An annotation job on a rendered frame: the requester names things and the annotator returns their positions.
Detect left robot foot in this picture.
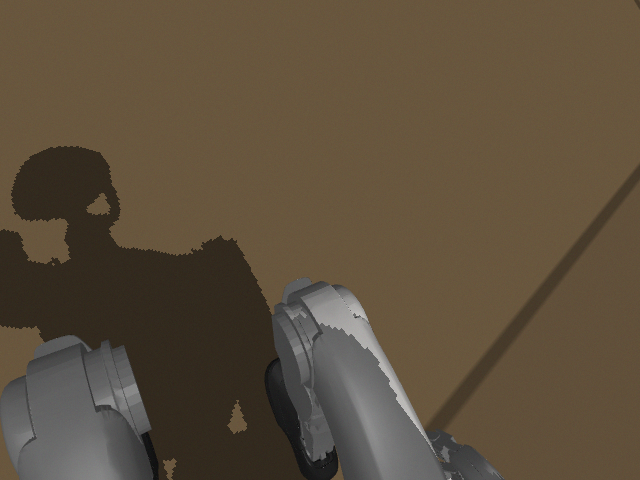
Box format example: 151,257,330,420
141,431,159,480

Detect right robot hand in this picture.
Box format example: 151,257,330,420
425,428,505,480

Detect right robot foot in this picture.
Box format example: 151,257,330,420
265,357,338,480

